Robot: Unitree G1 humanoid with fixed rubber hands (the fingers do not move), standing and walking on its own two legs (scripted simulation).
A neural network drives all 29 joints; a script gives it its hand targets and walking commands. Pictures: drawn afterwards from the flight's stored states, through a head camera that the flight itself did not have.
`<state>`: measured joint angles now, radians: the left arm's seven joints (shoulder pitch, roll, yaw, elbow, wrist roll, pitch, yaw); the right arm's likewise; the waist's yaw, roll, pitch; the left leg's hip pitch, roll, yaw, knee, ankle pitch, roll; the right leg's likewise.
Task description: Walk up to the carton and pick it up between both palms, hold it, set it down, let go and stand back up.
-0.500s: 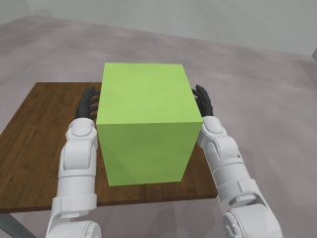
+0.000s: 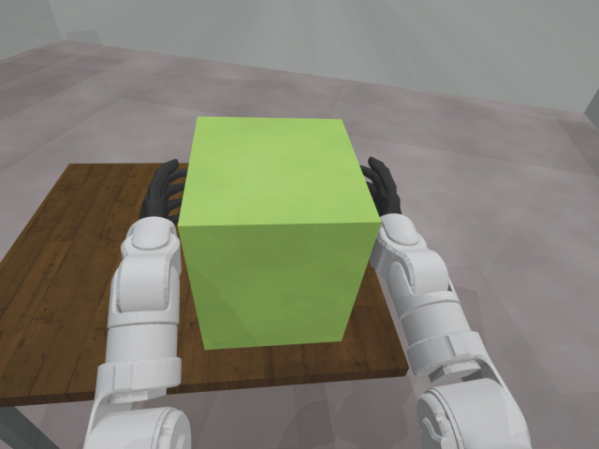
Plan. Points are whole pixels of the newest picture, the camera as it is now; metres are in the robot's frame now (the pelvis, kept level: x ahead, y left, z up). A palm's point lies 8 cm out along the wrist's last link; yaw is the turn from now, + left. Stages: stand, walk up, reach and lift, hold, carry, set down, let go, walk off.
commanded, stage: hold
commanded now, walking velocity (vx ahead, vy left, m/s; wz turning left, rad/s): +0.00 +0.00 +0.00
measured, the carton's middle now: (273, 234) +0.37 +0.02 +0.13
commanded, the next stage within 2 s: none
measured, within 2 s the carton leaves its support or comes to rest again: neither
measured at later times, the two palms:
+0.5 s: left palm (158, 223) +0.35 +0.16 +0.17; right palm (381, 218) +0.36 -0.13 +0.17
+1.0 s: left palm (159, 222) +0.35 +0.16 +0.18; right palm (385, 218) +0.35 -0.13 +0.17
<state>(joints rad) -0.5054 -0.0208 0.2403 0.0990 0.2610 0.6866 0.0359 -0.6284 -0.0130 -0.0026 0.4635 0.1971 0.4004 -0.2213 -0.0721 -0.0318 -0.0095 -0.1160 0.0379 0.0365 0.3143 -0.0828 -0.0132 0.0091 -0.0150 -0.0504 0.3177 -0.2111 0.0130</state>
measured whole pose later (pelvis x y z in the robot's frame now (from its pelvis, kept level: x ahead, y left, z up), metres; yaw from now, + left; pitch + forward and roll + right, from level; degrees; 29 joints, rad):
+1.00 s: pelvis +0.00 +0.00 +0.00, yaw +0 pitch -7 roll +0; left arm -0.48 -0.03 0.24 0.06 0.27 0.69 0.03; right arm -0.60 -0.01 0.01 0.42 0.20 0.40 -0.23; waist -0.07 -0.03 0.00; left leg -0.10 0.04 0.04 0.31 -0.09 -0.01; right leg 0.02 -0.02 -0.05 0.32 -0.22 0.01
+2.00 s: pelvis +0.00 +0.00 +0.00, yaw +0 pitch -7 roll +0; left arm -0.46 -0.04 0.23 0.04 0.26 0.70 0.03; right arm -0.58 -0.01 0.01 0.40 0.20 0.40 -0.23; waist -0.07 -0.02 0.00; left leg -0.10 0.04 0.04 0.32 -0.10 -0.01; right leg 0.03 -0.02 -0.04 0.31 -0.22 0.01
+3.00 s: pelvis +0.01 +0.00 +0.00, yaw +0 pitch -7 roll +0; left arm -0.45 -0.04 0.23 0.03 0.26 0.70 0.03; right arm -0.58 -0.01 0.01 0.40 0.20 0.40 -0.22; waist -0.07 -0.02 -0.01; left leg -0.10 0.04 0.04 0.32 -0.10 -0.01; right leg 0.03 -0.02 -0.04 0.31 -0.22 0.02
